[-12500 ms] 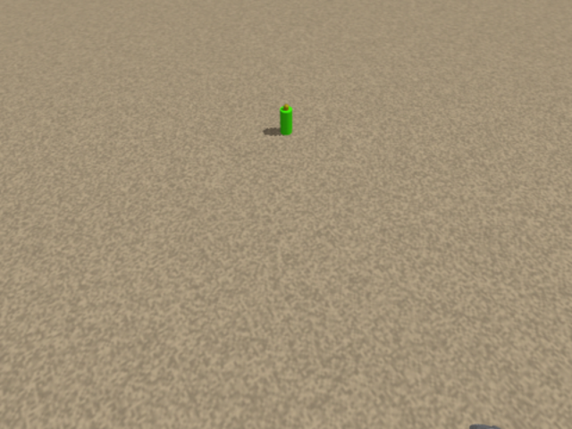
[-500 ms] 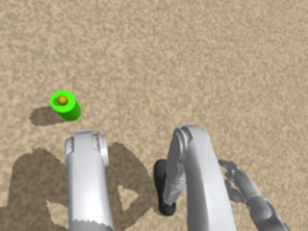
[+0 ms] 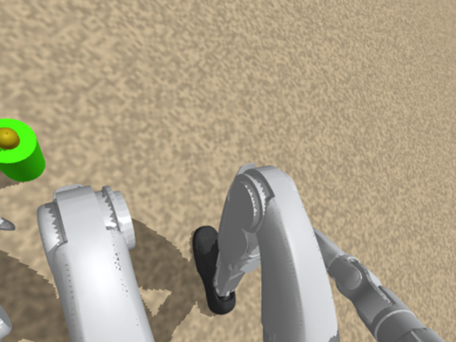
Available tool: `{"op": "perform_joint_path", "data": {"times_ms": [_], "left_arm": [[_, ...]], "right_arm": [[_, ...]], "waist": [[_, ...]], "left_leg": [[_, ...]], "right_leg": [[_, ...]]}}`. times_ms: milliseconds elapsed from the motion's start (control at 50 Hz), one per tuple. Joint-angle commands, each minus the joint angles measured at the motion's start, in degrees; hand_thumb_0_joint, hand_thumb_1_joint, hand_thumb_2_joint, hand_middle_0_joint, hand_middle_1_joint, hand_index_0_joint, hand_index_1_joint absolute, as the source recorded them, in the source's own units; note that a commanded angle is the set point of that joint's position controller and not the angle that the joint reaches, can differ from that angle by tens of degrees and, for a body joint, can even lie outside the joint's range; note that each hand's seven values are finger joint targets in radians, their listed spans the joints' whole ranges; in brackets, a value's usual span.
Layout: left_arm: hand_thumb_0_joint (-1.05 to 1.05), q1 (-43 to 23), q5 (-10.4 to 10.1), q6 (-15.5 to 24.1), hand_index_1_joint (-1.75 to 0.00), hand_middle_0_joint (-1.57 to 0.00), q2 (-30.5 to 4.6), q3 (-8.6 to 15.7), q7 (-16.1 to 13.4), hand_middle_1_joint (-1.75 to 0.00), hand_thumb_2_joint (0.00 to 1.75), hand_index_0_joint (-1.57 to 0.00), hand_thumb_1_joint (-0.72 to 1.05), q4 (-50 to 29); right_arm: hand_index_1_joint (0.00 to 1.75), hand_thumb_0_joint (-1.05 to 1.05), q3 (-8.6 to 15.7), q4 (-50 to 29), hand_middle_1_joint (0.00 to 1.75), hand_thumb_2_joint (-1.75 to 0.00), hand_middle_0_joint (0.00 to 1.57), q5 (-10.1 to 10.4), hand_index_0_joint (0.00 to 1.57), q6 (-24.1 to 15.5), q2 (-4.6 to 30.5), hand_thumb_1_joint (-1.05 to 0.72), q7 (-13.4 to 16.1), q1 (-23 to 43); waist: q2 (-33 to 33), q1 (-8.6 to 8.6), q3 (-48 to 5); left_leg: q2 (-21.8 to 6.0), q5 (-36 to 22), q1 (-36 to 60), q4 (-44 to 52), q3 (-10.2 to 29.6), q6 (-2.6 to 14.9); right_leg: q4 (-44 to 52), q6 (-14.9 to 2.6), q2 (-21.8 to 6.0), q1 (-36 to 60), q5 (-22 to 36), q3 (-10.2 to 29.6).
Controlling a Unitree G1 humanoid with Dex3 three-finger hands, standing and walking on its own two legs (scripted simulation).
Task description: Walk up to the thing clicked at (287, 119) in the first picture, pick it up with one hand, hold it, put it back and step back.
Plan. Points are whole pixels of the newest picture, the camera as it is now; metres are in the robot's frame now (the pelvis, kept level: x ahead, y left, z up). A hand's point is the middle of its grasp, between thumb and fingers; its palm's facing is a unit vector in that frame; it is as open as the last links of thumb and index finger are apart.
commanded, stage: close in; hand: left
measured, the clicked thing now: (15, 151) +0.41 +0.27 -0.20
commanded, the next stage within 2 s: close in 0.56 s
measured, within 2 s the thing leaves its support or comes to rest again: leaves its support in 1.56 s
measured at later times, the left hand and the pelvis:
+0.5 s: hand (13, 163) +0.38 +0.27 -0.17, palm faces +0.21 -0.98 +0.04, open 17.1 cm; pelvis -0.01 +0.01 +0.00, yaw -2 degrees
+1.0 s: hand (18, 154) +0.40 +0.26 -0.18, palm faces +0.24 -0.97 +0.02, open 12.4 cm; pelvis -0.01 +0.01 -0.01, yaw -3 degrees
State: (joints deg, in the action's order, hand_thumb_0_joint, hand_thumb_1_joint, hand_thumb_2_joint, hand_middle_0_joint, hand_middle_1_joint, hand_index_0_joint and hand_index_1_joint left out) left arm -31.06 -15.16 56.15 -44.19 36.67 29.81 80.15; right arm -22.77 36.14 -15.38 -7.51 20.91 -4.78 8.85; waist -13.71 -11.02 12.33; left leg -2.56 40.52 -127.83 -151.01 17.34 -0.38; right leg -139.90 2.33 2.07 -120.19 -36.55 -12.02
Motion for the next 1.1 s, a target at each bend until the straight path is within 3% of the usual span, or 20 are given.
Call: {"op": "perform_joint_path", "data": {"times_ms": [0, 140, 160, 220, 240, 260, 280, 300, 320, 380, 440, 520, 640, 660, 720, 800, 920, 940, 960, 1080], "left_arm": [[0.00, -10.2, 1.5, 7.5, -0.08, -0.04, -12.7, -0.4, -5.2, -0.11, 0.05, -0.07, -0.61, -9.5], [0.00, -8.8, 5.2, 8.9, -0.09, -0.06, -10.5, -4.5, -11.6, -0.12, 0.05, -0.10, -0.61, -9.4], [0.00, -8.5, 5.3, 9.0, -0.12, -0.09, -10.1, -5.1, -12.5, -0.15, 0.09, -0.13, -0.61, -9.0], [0.00, -9.2, 4.6, 9.5, -0.16, -0.14, -6.9, -8.1, -13.7, -0.20, 0.12, -0.17, -0.59, -8.9], [0.00, -9.4, 4.6, 9.6, -0.17, -0.15, -6.4, -8.6, -14.2, -0.21, 0.13, -0.19, -0.59, -8.9], [0.00, -10.6, 4.6, 9.7, -0.18, -0.16, -5.6, -9.8, -14.6, -0.22, 0.14, -0.20, -0.57, -8.5], [0.00, -10.3, 4.5, 9.9, -0.18, -0.15, -5.9, -9.5, -15.1, -0.22, 0.14, -0.19, -0.58, -8.4], [0.00, -10.9, 4.7, 10.2, -0.18, -0.14, -6.2, -9.7, -15.5, -0.21, 0.14, -0.18, -0.58, -8.0], [0.00, -11.1, 4.8, 10.5, -0.15, -0.12, -5.7, -10.6, -16.1, -0.19, 0.13, -0.16, -0.58, -7.4], [0.00, -11.2, 5.0, 11.8, -0.17, -0.14, -6.0, -10.5, -17.6, -0.20, 0.15, -0.17, -0.58, -6.3], [0.00, -10.9, 5.6, 12.7, -0.17, -0.12, -8.3, -8.6, -19.5, -0.19, 0.15, -0.15, -0.58, -4.8], [0.00, -9.7, 6.8, 13.6, -0.17, -0.11, -9.2, -8.6, -21.3, -0.18, 0.17, -0.13, -0.56, -4.4], [0.00, -9.9, 7.5, 14.5, -0.17, -0.11, -8.4, -9.3, -23.2, -0.18, 0.19, -0.12, -0.52, -6.3], [0.00, -10.1, 7.4, 14.4, -0.16, -0.13, -8.5, -9.3, -23.6, -0.15, 0.21, -0.11, -0.44, -6.4], [0.00, -11.2, 6.6, 14.4, -0.33, -0.31, -7.8, -9.8, -24.0, -0.32, 0.36, -0.30, -0.20, -6.7], [0.00, -12.7, 6.8, 14.6, -0.39, -0.38, -8.1, -11.2, -24.4, -0.38, 0.44, -0.37, 0.02, -7.3], [0.00, -11.0, 7.6, 13.7, -0.48, -0.49, -8.5, -11.0, -25.0, -0.47, 0.55, -0.47, 0.23, -4.9], [0.00, -11.5, 7.8, 13.7, -0.49, -0.49, -7.9, -11.4, -25.2, -0.49, 0.56, -0.48, 0.24, -5.0], [0.00, -10.9, 8.0, 13.5, -0.51, -0.52, -8.0, -11.0, -25.6, -0.50, 0.58, -0.50, 0.28, -5.0], [0.00, -12.6, 8.2, 13.1, -0.68, -0.69, -8.0, -12.0, -26.4, -0.67, 0.73, -0.67, 0.43, -6.7]], "right_arm": [[0.30, 0.00, 5.8, -1.6, 0.30, -0.90, 0.20, -1.1, 0.20, 0.3, 20.3, -0.90, 0.7, -1.8], [0.30, 0.00, 4.9, -2.4, 0.30, -0.90, 0.20, -3.2, 0.20, 2.8, 20.3, -0.90, -0.5, -0.3], [0.30, 0.00, 4.8, -2.8, 0.30, -0.89, 0.20, -3.2, 0.20, 3.0, 20.3, -0.90, -0.8, 0.2], [0.30, 0.00, 4.4, -3.3, 0.30, -0.89, 0.20, -3.4, 0.20, 3.4, 21.1, -0.90, -1.3, 0.3], [0.30, 0.00, 4.6, -3.4, 0.30, -0.89, 0.20, -3.3, 0.20, 3.4, 21.2, -0.90, -1.3, 0.6], [0.30, 0.00, 4.5, -3.5, 0.30, -0.89, 0.20, -3.3, 0.20, 3.4, 21.5, -0.90, -1.4, 0.6], [0.30, 0.00, 4.2, -3.6, 0.30, -0.89, 0.20, -3.2, 0.20, 3.4, 21.3, -0.90, -1.5, 0.7], [0.30, 0.00, 3.9, -3.4, 0.30, -0.89, 0.20, -3.3, 0.20, 3.5, 21.4, -0.90, -1.5, 0.4], [0.30, 0.00, 3.6, -3.8, 0.30, -0.89, 0.20, -3.4, 0.20, 3.6, 21.1, -0.90, -1.6, 1.0], [0.30, 0.00, 2.8, -4.0, 0.30, -0.90, 0.20, -4.0, 0.20, 3.9, 21.0, -0.90, -1.8, 0.9], [0.30, 0.00, 2.0, -4.7, 0.30, -0.90, 0.20, -4.3, 0.20, 4.4, 21.1, -0.90, -1.9, 1.2], [0.30, 0.00, 1.3, -5.0, 0.30, -0.90, 0.20, -5.0, 0.20, 5.0, 21.1, -0.90, -2.1, 1.5], [0.30, 0.00, 1.0, -4.9, 0.30, -0.90, 0.20, -5.6, 0.20, 5.7, 21.3, -0.90, -2.4, 1.2], [0.30, 0.00, 0.9, -4.7, 0.30, -0.90, 0.20, -5.6, 0.20, 5.7, 21.2, -0.89, -2.4, 1.0], [0.30, 0.00, 0.9, -4.3, 0.30, -0.90, 0.20, -5.5, 0.20, 5.8, 21.4, -0.87, -2.4, 0.6], [0.30, 0.00, 0.4, -3.8, 0.30, -0.90, 0.20, -5.5, 0.20, 5.8, 21.2, -0.87, -2.4, 0.7], [0.30, 0.00, 0.4, -4.3, 0.30, -0.89, 0.20, -5.5, 0.20, 6.6, 21.2, -0.86, -2.4, 1.3], [0.30, 0.00, 0.4, -4.4, 0.30, -0.89, 0.20, -5.6, 0.20, 6.7, 21.3, -0.86, -2.4, 1.1], [0.30, 0.00, 0.5, -4.5, 0.30, -0.89, 0.20, -5.5, 0.20, 6.7, 21.3, -0.86, -2.5, 1.5], [0.30, 0.00, 0.4, -4.7, 0.30, -0.89, 0.20, -5.5, 0.20, 7.0, 20.8, -0.86, -2.6, 1.1]], "waist": [[31.1, -2.24, -33.6], [32.1, -4.17, -29.3], [31.3, -4.04, -28.1], [29.6, -6.26, -27.8], [28.4, -6.07, -27.3], [28.0, -7.32, -26.8], [27.6, -6.64, -26.5], [27.9, -7.39, -26.9], [27.0, -7.07, -25.7], [26.0, -7.49, -25.6], [26.6, -6.42, -24.8], [29.0, -6.11, -24.2], [29.5, -7.21, -26.1], [29.6, -7.38, -26.0], [28.2, -8.62, -26.6], [28.3, -8.92, -26.9], [28.1, -8.00, -24.0], [28.6, -8.58, -23.9], [28.8, -7.92, -23.6], [28.0, -8.43, -24.5]], "left_leg": [[-1.9, -8.5, 26.9, 18.9, -5.0, -1.77], [-2.0, -7.3, 24.4, 19.0, -4.2, -1.89], [-1.9, -5.4, 22.8, 19.2, -4.2, -1.64], [-1.8, -3.9, 23.1, 19.2, -2.9, -1.67], [-1.9, -2.4, 22.7, 19.2, -2.6, -1.49], [-1.7, -1.3, 22.5, 19.3, -2.1, -1.49], [-1.7, -0.8, 22.3, 19.3, -1.9, -1.42], [-1.6, -1.3, 22.7, 19.1, -1.5, -1.53], [-1.6, -0.3, 21.3, 18.9, -1.7, -1.19], [-1.5, -1.7, 21.4, 18.4, -1.3, -1.16], [-1.6, -0.6, 20.6, 18.6, -1.2, -1.19], [-1.8, -2.5, 21.7, 18.8, -1.3, -1.46], [-1.9, -5.3, 23.0, 18.1, -1.1, -1.62], [-2.0, -5.3, 23.0, 17.9, -1.1, -1.51], [-2.0, -5.3, 23.1, 17.3, -0.8, -1.36], [-2.0, -6.1, 22.8, 16.8, -0.7, -1.25], [-2.2, -3.3, 21.7, 17.9, -0.3, -1.40], [-2.3, -4.2, 22.6, 18.4, 0.1, -1.61], [-2.4, -4.0, 22.5, 18.7, 0.3, -1.72], [-2.2, -3.1, 21.5, 17.8, -0.4, -1.15]], "right_leg": [[10.0, -3.41, 2.1, 14.2, 8.5, -5.6], [10.2, -3.30, 2.4, 14.7, 8.9, -6.6], [10.3, -3.29, 2.5, 14.1, 7.6, -6.7], [10.4, -2.92, 2.6, 13.8, 7.5, -7.6], [10.7, -2.85, 2.6, 12.9, 6.5, -7.7], [10.7, -2.70, 2.5, 12.5, 5.9, -8.0], [10.7, -2.67, 2.7, 12.6, 5.8, -8.0], [10.4, -2.57, 2.7, 13.0, 6.2, -8.3], [10.8, -2.59, 2.7, 12.6, 5.5, -8.0], [10.7, -2.43, 2.9, 14.0, 6.7, -8.1], [10.8, -2.63, 3.2, 14.2, 5.6, -8.1], [10.5, -2.81, 3.4, 15.0, 7.1, -8.3], [10.4, -2.52, 3.6, 17.0, 9.9, -8.7], [10.3, -2.49, 3.6, 17.3, 10.2, -8.7], [10.9, -2.25, 3.8, 17.5, 10.4, -8.9], [10.7, -2.28, 4.0, 17.8, 11.4, -8.8], [11.1, -2.60, 4.2, 16.0, 8.9, -9.2], [10.8, -2.51, 4.0, 16.1, 9.6, -9.5], [10.5, -2.53, 4.0, 15.7, 9.4, -9.5], [11.6, -2.54, 4.4, 16.4, 9.0, -9.0]]}}
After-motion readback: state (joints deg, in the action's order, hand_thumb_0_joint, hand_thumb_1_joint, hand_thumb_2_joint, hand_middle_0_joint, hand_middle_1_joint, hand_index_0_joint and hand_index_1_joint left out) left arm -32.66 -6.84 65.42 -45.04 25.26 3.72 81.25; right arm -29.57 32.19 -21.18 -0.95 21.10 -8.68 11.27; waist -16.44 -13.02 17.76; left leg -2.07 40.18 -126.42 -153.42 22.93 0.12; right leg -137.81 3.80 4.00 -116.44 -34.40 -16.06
